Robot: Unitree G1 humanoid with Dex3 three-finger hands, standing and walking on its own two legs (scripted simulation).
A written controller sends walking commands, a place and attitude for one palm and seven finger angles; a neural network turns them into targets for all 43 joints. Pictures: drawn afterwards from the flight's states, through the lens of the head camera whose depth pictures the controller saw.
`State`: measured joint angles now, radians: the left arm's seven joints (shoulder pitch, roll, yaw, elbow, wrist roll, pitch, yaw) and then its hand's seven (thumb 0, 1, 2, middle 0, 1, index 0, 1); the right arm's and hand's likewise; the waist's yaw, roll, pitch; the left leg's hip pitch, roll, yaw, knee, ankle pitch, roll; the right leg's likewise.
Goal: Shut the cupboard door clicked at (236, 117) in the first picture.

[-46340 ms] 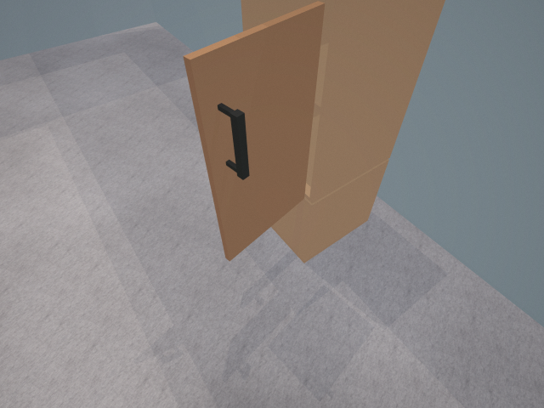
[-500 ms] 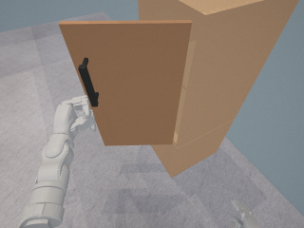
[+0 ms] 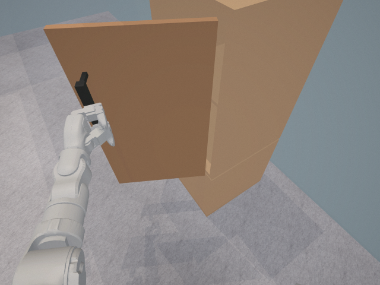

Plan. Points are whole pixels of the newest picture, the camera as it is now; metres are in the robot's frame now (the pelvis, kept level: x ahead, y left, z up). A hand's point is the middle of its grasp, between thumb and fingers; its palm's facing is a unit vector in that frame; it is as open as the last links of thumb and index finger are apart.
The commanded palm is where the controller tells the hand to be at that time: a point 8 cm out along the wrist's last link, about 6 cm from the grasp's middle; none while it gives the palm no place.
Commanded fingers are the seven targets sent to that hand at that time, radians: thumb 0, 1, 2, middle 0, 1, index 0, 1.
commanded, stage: bring the fist close to the handle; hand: left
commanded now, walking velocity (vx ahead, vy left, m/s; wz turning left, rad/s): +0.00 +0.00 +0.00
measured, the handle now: (93, 105) +0.50 +0.23 +0.10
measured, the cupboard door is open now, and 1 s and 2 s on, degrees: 62 54 34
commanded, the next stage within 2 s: push the door shut along its arc in 0.12 s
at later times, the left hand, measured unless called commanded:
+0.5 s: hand (107, 120) +0.44 +0.18 +0.12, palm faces +0.03 -1.00 -0.02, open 3.1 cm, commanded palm +0.42 +0.24 +0.11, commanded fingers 0.00 0.90 0.90 -1.30 -1.50 -1.30 -1.50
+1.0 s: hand (108, 107) +0.48 +0.19 +0.12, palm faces -0.08 -1.00 -0.01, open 3.1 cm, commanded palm +0.48 +0.23 +0.11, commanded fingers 0.00 0.90 0.90 -1.30 -1.50 -1.30 -1.50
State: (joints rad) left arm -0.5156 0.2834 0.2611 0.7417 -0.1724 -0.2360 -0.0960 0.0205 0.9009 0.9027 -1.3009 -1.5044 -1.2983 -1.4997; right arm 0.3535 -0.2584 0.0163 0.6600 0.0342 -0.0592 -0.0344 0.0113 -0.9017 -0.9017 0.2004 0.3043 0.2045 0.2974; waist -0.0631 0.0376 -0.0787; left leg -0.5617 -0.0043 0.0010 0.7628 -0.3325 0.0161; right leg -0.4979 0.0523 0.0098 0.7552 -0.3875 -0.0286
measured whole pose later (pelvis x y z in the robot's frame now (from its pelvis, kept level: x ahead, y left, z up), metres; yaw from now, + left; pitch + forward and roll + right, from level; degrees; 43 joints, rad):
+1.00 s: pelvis -0.01 +0.01 -0.01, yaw +1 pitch +13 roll -2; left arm -0.93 0.50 0.27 1.19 -0.17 -0.29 -0.32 0.02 0.90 0.90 -1.31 -1.50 -1.30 -1.50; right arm 0.40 -0.29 0.02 0.70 0.04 -0.04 -0.04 0.01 -0.90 -0.90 0.20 0.30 0.21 0.30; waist -0.14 0.04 -0.08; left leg -0.76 0.00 -0.04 0.87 -0.35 0.02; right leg -0.66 0.06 -0.03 0.82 -0.39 -0.02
